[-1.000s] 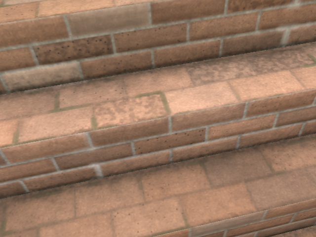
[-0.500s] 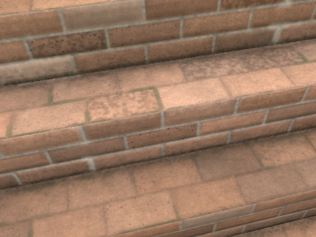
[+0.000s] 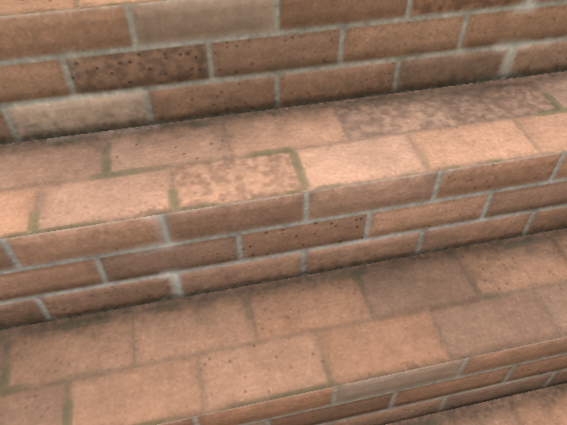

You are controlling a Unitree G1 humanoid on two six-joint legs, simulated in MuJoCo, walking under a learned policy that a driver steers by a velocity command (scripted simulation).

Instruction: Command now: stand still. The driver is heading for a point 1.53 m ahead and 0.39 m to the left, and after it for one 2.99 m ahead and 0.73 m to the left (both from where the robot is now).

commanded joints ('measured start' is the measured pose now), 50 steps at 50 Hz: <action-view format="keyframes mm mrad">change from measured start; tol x32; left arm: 1 72 59 9 -9 0 -5 1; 26 -209 50 31 -167 31 -19 -35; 35 433 118 20 7 -2 -63 -16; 50 170 136 -8 86 -102 -142 17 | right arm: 1 97 -62 -10 -12 0 -5 -2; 25 127 -215 -80 -14 16 -9 19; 40 -589 55 34 -369 -51 -140 74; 50 -512 -30 86 -369 53 -14 35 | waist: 1 2 20 96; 25 -129 329 100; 36 186 -368 -150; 50 -100 -40 -144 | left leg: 1 -79 80 -91 -134 -104 108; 19 -58 79 -93 -152 -85 116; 25 -50 323 -529 -352 -675 360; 31 -222 179 -165 -245 -414 277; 40 -1352 -16 -181 2065 111 165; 48 -944 14 171 1443 -20 226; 50 -329 -128 234 1047 -175 222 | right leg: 1 -13 -88 103 -119 -194 -79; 21 -73 -55 83 -66 -393 -98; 27 -548 -44 77 1127 -169 -72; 34 356 35 -126 28 -146 -120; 37 505 -459 953 -427 -808 -181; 47 -108 -168 28 -534 78 -77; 50 -40 -119 -141 -351 1485 -150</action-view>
